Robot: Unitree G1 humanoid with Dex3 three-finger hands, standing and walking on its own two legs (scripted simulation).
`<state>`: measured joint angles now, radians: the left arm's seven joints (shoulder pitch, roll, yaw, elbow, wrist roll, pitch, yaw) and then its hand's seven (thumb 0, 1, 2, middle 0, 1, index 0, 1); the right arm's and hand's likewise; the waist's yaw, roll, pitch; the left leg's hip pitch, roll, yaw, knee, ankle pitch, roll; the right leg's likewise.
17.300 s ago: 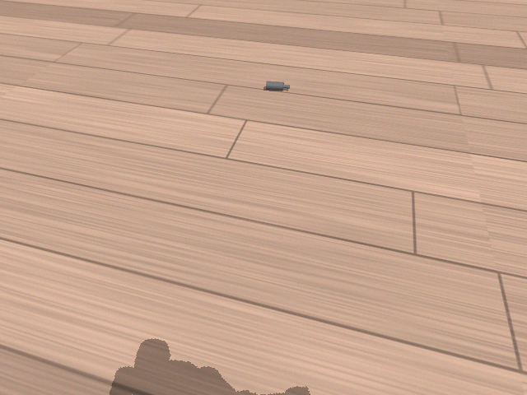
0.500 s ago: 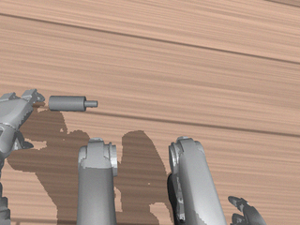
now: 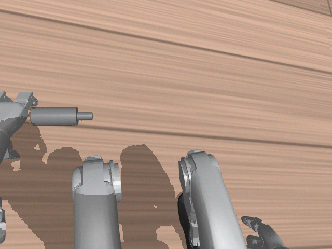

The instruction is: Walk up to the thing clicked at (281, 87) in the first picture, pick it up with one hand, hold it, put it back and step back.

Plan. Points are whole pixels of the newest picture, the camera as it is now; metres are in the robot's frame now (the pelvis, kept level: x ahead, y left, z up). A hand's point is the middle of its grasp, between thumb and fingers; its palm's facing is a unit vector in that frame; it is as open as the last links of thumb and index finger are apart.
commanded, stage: rise first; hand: left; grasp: from above
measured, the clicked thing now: (64, 116) +0.48 +0.29 -0.31
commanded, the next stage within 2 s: approach in 1.82 s
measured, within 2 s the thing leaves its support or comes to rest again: neither
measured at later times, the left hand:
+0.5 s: hand (26, 126) +0.41 +0.34 -0.19, palm faces -0.45 -0.08 -0.89, open 14.0 cm
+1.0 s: hand (28, 123) +0.42 +0.34 -0.20, palm faces -0.46 -0.09 -0.89, open 14.0 cm
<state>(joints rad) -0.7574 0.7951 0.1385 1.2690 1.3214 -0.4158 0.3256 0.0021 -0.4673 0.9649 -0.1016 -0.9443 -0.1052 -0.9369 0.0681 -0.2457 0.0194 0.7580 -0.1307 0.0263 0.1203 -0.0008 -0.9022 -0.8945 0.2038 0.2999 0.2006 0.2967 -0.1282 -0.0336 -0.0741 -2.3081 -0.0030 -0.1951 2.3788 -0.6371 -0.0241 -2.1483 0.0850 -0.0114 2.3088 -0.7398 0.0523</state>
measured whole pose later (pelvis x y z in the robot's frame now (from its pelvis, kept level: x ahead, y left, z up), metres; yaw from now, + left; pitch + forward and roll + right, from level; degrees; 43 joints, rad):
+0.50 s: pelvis +0.01 -0.01 -0.02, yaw -1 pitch +32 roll -10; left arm -0.83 0.82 0.17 1.41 1.36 -0.39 0.43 0.00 -0.49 0.98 -0.09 -1.00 -0.10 -0.99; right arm 0.07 -0.24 0.05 0.78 -0.17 0.00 0.13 0.00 -0.91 -0.90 0.20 0.30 0.20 0.30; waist -0.17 -0.04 -0.05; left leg -2.36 0.00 -0.21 2.43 -0.65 -0.04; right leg -2.21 0.10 -0.02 2.36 -0.74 0.07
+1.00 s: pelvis +0.01 -0.01 -0.02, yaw -1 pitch +32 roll -10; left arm -0.85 0.87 0.17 1.43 1.35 -0.41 0.42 0.00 -0.50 0.99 -0.10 -1.00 -0.10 -0.99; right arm 0.05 -0.25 0.07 0.77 -0.19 0.02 0.13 0.00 -0.91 -0.90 0.20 0.30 0.20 0.30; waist -0.19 -0.06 -0.03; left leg -2.36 0.00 -0.24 2.45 -0.67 -0.06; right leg -2.21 0.10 -0.03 2.38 -0.75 0.08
